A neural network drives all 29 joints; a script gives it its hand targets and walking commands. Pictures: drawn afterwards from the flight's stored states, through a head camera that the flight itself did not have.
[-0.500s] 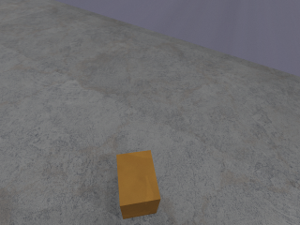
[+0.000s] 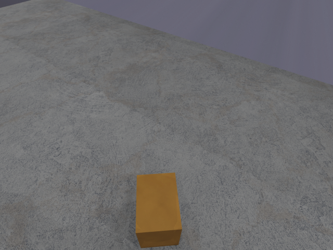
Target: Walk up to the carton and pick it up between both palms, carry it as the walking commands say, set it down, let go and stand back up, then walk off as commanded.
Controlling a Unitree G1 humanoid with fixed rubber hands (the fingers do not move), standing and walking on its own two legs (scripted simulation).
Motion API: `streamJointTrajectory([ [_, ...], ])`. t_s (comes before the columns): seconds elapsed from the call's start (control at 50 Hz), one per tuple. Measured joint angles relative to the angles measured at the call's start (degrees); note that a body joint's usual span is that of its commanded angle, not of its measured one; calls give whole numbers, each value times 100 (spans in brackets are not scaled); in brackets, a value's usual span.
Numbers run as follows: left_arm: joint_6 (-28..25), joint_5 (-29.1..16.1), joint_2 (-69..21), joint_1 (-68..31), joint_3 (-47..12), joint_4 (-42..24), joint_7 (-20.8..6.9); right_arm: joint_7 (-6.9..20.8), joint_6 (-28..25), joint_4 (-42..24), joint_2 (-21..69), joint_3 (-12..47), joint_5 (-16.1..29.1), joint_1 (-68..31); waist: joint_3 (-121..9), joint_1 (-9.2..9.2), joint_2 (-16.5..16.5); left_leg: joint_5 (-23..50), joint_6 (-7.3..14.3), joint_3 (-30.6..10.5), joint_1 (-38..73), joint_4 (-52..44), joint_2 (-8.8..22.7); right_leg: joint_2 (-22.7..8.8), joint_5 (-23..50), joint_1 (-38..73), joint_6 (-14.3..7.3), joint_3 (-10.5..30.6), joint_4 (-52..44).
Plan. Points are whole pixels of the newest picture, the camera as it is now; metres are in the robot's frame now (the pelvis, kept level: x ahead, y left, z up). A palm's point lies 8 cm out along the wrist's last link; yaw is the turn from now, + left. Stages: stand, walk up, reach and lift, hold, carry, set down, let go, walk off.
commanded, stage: stand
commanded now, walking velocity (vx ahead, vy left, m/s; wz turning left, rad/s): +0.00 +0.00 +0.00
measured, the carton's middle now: (157, 210) +0.45 +0.04 -0.63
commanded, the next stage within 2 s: reach and lift in 0.84 s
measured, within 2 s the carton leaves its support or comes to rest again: neither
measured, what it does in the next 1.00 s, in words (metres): stands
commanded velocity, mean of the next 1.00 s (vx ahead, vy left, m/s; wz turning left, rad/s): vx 0.00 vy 0.00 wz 0.00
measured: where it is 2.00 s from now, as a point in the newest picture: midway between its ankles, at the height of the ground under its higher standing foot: outside the picture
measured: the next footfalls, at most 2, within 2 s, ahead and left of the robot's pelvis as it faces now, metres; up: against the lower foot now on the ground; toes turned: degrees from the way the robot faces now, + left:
none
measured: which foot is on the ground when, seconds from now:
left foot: down 0.00-1.00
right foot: down 0.00-1.00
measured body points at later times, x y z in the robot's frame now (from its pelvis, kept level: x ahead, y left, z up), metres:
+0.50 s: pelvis -0.01 +0.02 +0.00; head -0.01 +0.02 +0.45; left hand -0.01 +0.25 -0.16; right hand -0.05 -0.19 -0.16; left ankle -0.06 +0.16 -0.74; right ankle +0.02 -0.11 -0.74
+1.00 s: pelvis -0.04 +0.03 -0.02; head +0.01 +0.02 +0.42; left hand +0.12 +0.27 -0.14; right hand +0.12 -0.20 -0.15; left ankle -0.06 +0.16 -0.74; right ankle +0.02 -0.11 -0.74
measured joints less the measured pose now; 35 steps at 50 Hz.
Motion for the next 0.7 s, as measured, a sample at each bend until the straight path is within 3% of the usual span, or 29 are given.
streamJointTrajectory([
  [0.3, 44, 41, 53, -39, -34, 56, 15, 0, -61, 109, 140, 44, -56, 439, 87, -68, -206, 10, 153, 82, -22, 86, -228, -219, -7, -95, 143, 124, 193],
  [0.7, 39, 34, 26, 75, -66, 74, 27, 2, -63, -17, 197, 48, -68, 404, 118, -61, -170, 14, 225, 122, -62, 142, -285, -267, 80, -99, 209, 177, 135],
])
